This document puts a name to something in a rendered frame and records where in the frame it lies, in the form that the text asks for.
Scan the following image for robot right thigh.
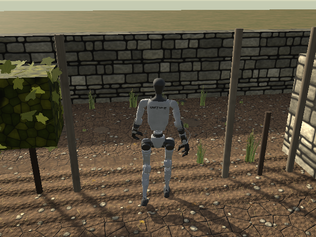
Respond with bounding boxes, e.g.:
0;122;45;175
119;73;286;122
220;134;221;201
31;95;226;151
163;137;175;168

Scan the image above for robot right forearm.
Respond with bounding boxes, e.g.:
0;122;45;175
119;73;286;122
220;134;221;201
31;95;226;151
177;121;188;145

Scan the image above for robot torso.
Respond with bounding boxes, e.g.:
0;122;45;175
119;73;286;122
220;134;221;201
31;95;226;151
147;99;170;148

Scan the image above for left robot hand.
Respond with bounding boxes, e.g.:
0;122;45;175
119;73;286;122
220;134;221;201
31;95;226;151
131;131;143;140

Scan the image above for robot left upper arm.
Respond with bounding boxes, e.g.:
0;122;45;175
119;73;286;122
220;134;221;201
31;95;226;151
135;99;148;125

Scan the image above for robot right upper arm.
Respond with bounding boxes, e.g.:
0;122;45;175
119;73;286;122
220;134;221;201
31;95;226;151
169;100;182;128

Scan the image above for robot left forearm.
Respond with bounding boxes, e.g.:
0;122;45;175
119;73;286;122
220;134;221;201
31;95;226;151
132;118;140;133

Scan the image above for right robot hand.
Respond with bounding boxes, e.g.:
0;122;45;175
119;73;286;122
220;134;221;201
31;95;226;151
178;143;190;157

